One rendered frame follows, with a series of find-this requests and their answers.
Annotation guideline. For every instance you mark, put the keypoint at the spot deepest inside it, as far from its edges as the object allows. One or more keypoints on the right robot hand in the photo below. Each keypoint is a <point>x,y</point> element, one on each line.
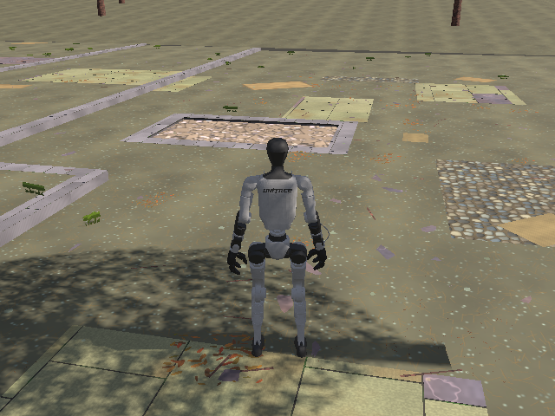
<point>321,257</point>

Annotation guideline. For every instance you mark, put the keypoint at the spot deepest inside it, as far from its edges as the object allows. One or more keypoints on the left robot shin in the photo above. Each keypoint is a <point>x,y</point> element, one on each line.
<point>257,316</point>

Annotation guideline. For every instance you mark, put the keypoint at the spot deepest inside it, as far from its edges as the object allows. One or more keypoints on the robot left upper arm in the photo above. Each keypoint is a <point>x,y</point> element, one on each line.
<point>250,184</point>

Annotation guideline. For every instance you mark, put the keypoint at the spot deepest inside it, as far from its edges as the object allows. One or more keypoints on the robot left forearm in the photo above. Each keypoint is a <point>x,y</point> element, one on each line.
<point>237,236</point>

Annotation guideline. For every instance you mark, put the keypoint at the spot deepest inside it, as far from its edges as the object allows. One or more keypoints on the left robot hand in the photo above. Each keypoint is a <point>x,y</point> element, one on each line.
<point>232,261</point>

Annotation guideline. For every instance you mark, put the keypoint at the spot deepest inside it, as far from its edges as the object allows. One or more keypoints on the robot head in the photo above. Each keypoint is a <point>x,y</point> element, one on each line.
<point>277,149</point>

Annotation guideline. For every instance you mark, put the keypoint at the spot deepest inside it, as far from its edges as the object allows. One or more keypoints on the robot right forearm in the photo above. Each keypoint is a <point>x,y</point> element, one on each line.
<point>316,234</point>

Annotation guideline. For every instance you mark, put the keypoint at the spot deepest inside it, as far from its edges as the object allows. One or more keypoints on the robot right upper arm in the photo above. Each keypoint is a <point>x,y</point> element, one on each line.
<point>304,184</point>

